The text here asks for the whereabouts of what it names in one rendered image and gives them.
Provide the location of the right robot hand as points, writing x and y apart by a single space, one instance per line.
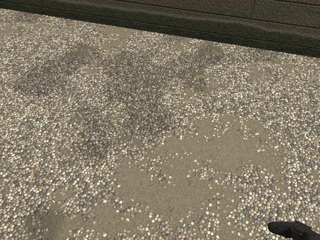
295 230

